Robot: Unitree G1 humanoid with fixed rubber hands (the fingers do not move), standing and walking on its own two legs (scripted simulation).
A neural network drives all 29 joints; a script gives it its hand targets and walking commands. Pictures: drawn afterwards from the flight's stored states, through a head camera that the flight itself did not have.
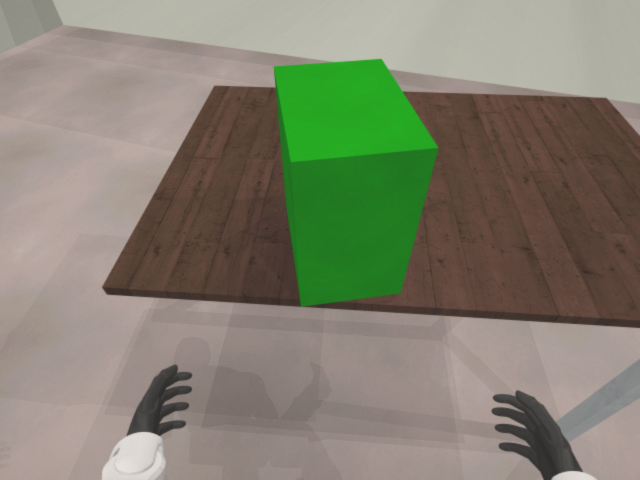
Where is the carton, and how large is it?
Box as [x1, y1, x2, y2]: [274, 59, 437, 306]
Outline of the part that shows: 381,59 274,66 286,207 301,306 399,293 401,289 436,155 437,146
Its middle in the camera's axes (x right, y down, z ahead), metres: +0.03 -0.08 +0.59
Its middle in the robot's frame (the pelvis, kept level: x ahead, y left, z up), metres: +0.50 +0.00 +0.09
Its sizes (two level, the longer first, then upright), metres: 0.236 0.162 0.276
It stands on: a table, 0.73 m high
